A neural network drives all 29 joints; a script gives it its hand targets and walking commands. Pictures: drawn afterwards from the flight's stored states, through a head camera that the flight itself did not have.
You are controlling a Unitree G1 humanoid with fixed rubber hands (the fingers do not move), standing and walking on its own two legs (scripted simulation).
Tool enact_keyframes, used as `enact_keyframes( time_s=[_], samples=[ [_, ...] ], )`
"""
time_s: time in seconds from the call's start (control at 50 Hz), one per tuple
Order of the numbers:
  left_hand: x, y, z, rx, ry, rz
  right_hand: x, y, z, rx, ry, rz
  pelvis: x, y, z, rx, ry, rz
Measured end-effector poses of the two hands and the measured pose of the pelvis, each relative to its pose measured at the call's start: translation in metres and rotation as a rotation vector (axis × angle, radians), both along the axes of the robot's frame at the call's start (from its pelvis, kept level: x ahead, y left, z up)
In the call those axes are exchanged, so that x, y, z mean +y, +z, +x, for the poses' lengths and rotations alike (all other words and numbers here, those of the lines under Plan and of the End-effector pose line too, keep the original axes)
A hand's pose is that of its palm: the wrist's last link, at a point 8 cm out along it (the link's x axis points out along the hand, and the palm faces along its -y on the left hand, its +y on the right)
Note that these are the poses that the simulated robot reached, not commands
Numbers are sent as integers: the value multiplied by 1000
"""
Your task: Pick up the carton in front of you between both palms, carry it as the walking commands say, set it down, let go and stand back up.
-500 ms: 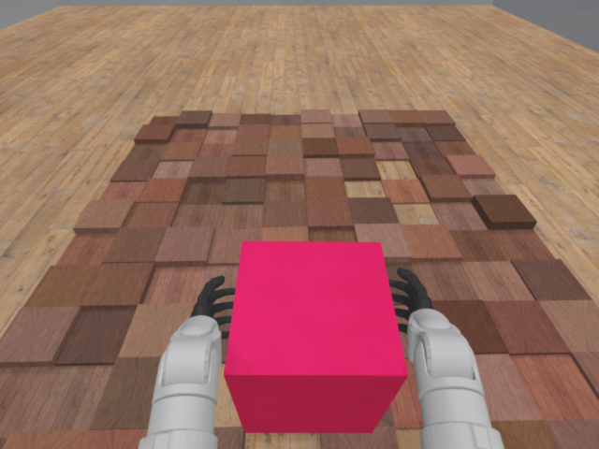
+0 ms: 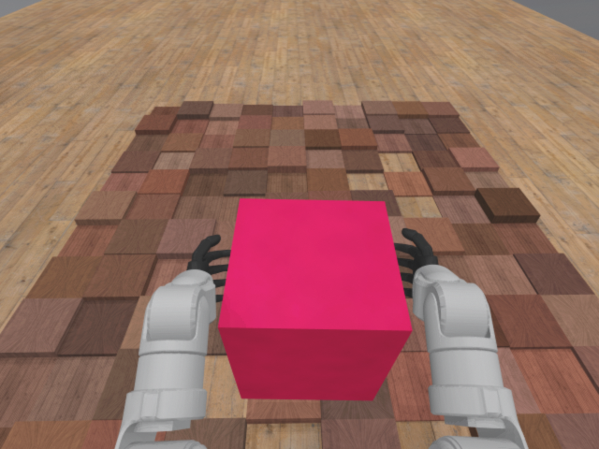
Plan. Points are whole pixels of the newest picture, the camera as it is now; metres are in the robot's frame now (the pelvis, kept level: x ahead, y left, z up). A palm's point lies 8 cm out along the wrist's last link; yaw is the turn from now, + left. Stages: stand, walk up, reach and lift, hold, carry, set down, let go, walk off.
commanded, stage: carry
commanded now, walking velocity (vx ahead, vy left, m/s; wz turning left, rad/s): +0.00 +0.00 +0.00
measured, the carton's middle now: (309, 304) +0.34 +0.00 +0.02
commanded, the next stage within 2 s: none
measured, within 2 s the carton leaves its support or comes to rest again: neither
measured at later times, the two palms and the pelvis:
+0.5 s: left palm (201, 249) +0.36 +0.15 +0.12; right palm (421, 243) +0.36 -0.15 +0.13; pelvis +0.00 +0.00 +0.00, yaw +0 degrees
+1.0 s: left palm (217, 187) +0.48 +0.15 +0.14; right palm (406, 174) +0.49 -0.15 +0.15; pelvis +0.12 -0.01 +0.00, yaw +0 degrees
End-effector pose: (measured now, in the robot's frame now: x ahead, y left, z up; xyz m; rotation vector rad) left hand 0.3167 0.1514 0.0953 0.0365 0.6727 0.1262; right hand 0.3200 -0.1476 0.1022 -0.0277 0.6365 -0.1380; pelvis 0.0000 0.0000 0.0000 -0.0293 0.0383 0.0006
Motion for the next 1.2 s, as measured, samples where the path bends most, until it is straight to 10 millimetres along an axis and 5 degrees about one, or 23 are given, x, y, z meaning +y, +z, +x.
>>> enact_keyframes(
  time_s=[0.34,0.58,0.7,0.84,0.96,1.08,1.2],
  samples=[
    [0,34,34,78,-12,20,0,34,36,78,15,-8,0,-1,-2,4,-1,2],
    [-1,25,40,127,2,5,-1,23,43,127,5,8,-2,-3,3,1,1,3],
    [-8,29,56,118,5,5,-8,25,57,118,4,13,-9,-1,22,9,-1,3],
    [-23,32,96,91,3,16,-23,27,99,91,13,14,-22,-8,60,21,14,1],
    [-12,37,138,75,22,1,-12,41,153,76,29,18,-17,-1,102,31,3,30],
    [5,54,209,-24,24,-48,4,60,212,-24,-5,17,0,-14,160,25,-10,43],
    [-4,69,283,-1,-11,-66,-4,67,265,-2,-64,20,6,-5,218,44,-12,12]
  ],
)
